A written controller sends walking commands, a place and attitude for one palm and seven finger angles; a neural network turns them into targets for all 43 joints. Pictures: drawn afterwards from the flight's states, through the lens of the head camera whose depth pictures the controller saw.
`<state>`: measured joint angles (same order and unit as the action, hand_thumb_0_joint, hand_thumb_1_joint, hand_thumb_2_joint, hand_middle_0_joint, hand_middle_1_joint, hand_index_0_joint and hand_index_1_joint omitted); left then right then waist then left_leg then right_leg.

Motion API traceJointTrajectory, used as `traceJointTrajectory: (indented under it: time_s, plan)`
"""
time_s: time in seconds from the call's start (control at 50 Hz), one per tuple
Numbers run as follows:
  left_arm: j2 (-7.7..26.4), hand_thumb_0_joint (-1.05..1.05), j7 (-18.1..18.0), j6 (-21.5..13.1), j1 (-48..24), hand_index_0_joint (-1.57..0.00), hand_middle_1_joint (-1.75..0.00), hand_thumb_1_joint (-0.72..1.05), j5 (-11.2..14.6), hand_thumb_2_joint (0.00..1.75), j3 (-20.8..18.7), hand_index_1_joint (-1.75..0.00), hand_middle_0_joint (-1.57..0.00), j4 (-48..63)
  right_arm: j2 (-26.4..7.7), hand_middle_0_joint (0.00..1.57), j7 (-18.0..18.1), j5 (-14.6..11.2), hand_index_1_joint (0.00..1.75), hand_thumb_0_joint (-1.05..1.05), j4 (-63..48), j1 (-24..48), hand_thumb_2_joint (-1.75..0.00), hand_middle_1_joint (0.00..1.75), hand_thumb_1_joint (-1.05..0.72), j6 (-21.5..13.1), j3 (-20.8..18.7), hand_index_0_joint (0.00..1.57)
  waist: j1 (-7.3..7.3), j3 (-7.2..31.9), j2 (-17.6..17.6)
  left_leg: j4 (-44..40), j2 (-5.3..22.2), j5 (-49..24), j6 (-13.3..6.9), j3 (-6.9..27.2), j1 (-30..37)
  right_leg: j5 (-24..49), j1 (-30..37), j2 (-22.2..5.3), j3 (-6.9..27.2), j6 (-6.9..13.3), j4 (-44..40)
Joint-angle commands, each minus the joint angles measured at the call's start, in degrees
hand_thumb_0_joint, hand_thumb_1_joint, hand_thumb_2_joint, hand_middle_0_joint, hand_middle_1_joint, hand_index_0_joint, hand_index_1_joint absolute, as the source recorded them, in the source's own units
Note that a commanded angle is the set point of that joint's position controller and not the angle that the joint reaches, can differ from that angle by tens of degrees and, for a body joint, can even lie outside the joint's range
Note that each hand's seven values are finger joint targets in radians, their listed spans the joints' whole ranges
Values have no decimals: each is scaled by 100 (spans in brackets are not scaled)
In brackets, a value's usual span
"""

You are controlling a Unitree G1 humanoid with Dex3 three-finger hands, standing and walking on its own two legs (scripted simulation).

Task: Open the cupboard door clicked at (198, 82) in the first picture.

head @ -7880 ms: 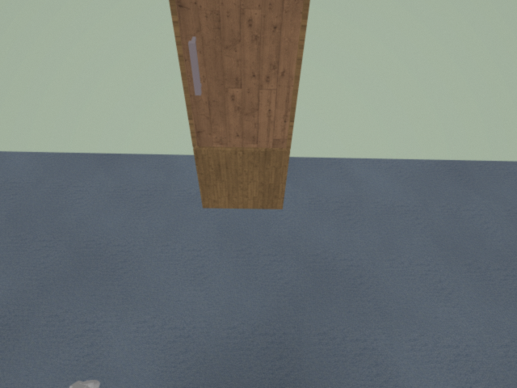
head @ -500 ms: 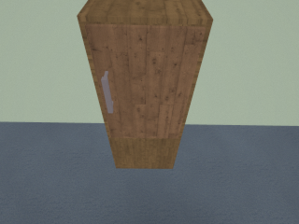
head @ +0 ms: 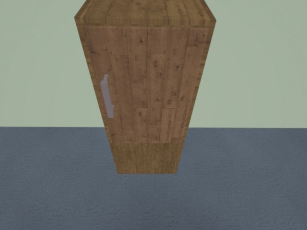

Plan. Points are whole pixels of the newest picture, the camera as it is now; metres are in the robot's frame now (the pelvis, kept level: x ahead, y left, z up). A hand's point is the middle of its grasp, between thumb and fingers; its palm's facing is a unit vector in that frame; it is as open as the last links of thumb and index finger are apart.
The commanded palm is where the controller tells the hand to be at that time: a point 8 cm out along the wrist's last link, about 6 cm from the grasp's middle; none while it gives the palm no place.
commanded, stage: look again from close up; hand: left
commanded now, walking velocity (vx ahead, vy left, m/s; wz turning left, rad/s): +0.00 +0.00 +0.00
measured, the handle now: (108, 97) +0.56 +0.20 +0.00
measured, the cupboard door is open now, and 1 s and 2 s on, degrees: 0 0 0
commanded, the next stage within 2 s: raise the hand with hooked fingers in 0.06 s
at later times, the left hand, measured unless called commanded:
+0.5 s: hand (98, 198) +0.20 +0.16 -0.02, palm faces +0.07 -1.00 +0.03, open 8.1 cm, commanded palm +0.13 +0.23 -0.05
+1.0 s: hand (77, 198) +0.20 +0.21 -0.03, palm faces +0.08 -1.00 -0.04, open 11.1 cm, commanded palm +0.17 +0.27 -0.03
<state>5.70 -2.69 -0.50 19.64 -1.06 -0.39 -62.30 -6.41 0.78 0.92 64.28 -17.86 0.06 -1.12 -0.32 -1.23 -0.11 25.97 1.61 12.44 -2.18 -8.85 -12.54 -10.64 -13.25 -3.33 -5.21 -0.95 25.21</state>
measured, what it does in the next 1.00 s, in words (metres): lowers itself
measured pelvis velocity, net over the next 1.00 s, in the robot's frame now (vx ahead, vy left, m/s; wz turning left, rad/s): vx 0.00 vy -0.03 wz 0.09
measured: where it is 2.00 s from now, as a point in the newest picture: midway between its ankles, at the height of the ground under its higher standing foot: outside the picture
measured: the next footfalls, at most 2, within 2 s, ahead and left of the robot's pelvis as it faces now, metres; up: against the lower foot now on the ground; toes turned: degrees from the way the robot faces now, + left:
none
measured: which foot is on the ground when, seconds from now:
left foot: down 0.00-1.00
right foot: down 0.00-1.00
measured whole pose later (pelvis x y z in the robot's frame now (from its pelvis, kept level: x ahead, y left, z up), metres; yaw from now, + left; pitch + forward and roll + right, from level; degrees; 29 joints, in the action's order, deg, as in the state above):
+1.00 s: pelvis +0.00 -0.03 -0.08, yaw +5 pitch +14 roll -3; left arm 16.5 22.5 -18.4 20.1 20.2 -16.7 -2.5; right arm -11.0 2.3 -1.6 33.4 -14.7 -12.1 1.0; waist -0.3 7.3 2.0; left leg 65.0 4.0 28.8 0.1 0.0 -50.4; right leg -28.6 -47.2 -0.8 -8.0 2.2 61.8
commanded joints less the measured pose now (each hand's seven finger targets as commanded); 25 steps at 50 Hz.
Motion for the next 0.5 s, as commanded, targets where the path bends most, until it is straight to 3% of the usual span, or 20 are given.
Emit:
traceJointTrajectory:
  time_s: [0.0,0.12,0.14,0.16,0.18,0.2,0.22,0.24,0.26,0.28,0.3,0.34,0.36,0.38,0.4,0.42,0.44,0.46,0.48]
  plan:
    - [466,0,-20,-75,494,-20,-30,90,-25,90,-90,-30,-20,116,-489,20,38,-18,30,0,-152,-375,-90,30,-90,-44,-77,20,7,-403,26,-852,554,547,57,802,-218,-142,-140,-328,516,161,-502]
    - [471,0,-23,-84,442,-20,-30,90,-16,90,-87,-30,-20,98,-485,20,51,-27,30,0,-95,-356,-90,30,-90,-72,-49,20,10,-370,26,-839,571,236,72,747,-108,131,-33,-342,508,153,-458]
    - [823,0,-193,-63,523,-20,-30,90,-62,90,-16,-30,-20,-70,-816,20,12,-54,30,0,-560,249,-90,30,-90,-140,-55,20,200,-514,-336,233,696,-52,234,549,-463,683,-170,-522,637,210,-343]
    - [1696,0,-155,-1326,-3726,-20,-32,88,1141,89,-243,-32,-20,8935,-1777,20,270,-303,30,0,-2767,255,-90,30,-90,-976,-9,20,-636,2417,772,-325,-38,-205,138,691,1076,283,404,175,159,222,183]
    - [1596,0,-522,-1050,-1527,-20,-33,85,727,88,-393,-33,-20,7511,-1400,20,414,-381,30,0,-2356,645,-90,30,-90,-1542,109,20,-60,2283,1253,-573,134,299,168,823,805,-413,130,279,58,353,605]
    - [502,0,-779,-222,75,-21,-34,83,762,87,199,-34,-21,6460,-1098,20,394,-490,30,0,-2356,651,-90,30,-90,-1748,32,20,-162,953,1082,-791,221,1124,295,1064,-188,-847,-595,299,-172,269,725]
    - [-166,0,-729,21,256,-21,-36,81,905,86,667,-36,-21,6279,-1174,20,377,-521,30,0,-2209,412,-90,30,-90,-1856,50,20,-216,204,662,-645,113,1425,231,1060,-665,-764,-776,306,-208,234,626]
    - [-29,0,-631,-231,6,-21,-37,78,1061,85,693,-37,-21,6936,-1355,20,411,-544,30,0,-2480,486,-90,30,-90,-2017,-23,20,-266,-148,503,-392,68,1467,197,1137,-781,-938,-939,296,-170,203,514]
    - [218,0,-587,-475,6,-21,-39,76,984,84,559,-39,-21,6996,-1505,20,418,-445,30,0,-2589,518,-90,30,-90,-2137,-79,20,-382,-107,127,-104,7,1529,180,1142,-936,-1253,-1191,295,-122,178,484]
    - [179,0,-490,-749,124,-21,-40,74,961,83,490,-40,-21,6803,-1518,20,399,-335,30,0,-2727,489,-90,30,-90,-2204,-108,20,-432,-144,-457,251,-54,1464,166,1167,-1157,-1481,-1531,319,-174,163,633]
    - [180,0,-302,-1029,288,-21,-42,71,934,82,338,-42,-21,6329,-1548,20,325,-289,30,0,-2930,498,-90,30,-90,-2246,-180,20,-348,-161,-774,597,-157,1437,194,1110,-1438,-1766,-1831,306,-144,165,772]
    - [146,0,276,-1842,1223,-22,-45,67,1117,80,-98,-45,-22,5473,-1461,20,165,-180,30,0,-3213,640,-90,30,-90,-2260,-328,20,53,42,-1550,1300,-200,1337,255,909,-2158,-2345,-2339,300,-82,205,1212]
    - [278,0,640,-2311,1526,-22,-47,64,1250,79,-386,-47,-22,5319,-1435,20,71,-152,30,0,-3347,708,-90,30,-90,-2235,-395,20,218,287,-1609,1663,-245,1218,275,848,-2494,-2370,-2436,279,37,240,1466]
    - [472,0,1029,-2783,1734,-22,-48,62,1365,78,-713,-48,-22,5294,-1434,20,-9,-130,30,0,-3496,832,-90,30,-90,-2179,-460,20,346,544,-1517,2009,-288,1028,293,790,-2784,-2144,-2380,266,177,275,1733]
    - [863,0,1431,-3183,1826,-22,-50,60,1394,77,-1178,-50,-22,5045,-1460,20,-120,-154,30,0,-3583,827,-90,30,-90,-2070,-534,20,468,665,-970,2282,-314,801,358,774,-2947,-1767,-2307,234,280,375,2086]
    - [983,0,1792,-3577,1609,-22,-51,57,1379,76,-1221,-51,-22,5386,-1477,20,-191,-135,30,0,-3821,980,-90,30,-90,-2010,-549,20,461,839,-409,2550,-351,661,347,729,-3101,-1404,-2429,232,274,409,2476]
    - [1195,0,1926,-3683,1659,-22,-53,55,1354,75,-1443,-53,-22,5535,-1457,20,-217,-151,30,0,-4020,1085,-90,30,-90,-1947,-578,20,577,1170,-75,2696,-352,527,286,682,-3159,-1100,-2477,260,279,425,2794]
    - [1155,0,2016,-3590,1773,-23,-54,53,1384,74,-1425,-54,-23,5725,-1437,20,-226,-173,30,0,-4220,1169,-90,30,-90,-1849,-576,20,636,1416,26,2754,-346,419,242,645,-3163,-837,-2440,285,278,412,2973]
    - [1125,0,2065,-3448,1526,-23,-55,50,1502,73,-1352,-55,-23,6190,-1442,20,-208,-197,30,0,-4409,1252,-90,30,-90,-1758,-562,20,613,1668,228,2829,-355,338,208,630,-3135,-628,-2403,300,320,387,3061]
